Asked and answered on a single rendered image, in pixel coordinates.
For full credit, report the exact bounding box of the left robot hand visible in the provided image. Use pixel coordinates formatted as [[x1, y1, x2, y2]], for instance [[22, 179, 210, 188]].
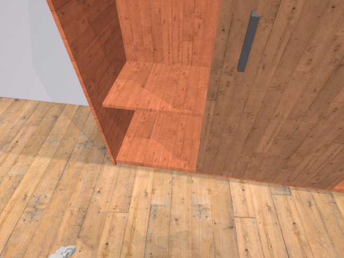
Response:
[[49, 246, 76, 258]]

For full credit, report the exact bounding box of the handle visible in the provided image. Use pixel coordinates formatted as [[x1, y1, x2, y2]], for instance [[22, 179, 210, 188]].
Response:
[[237, 11, 260, 72]]

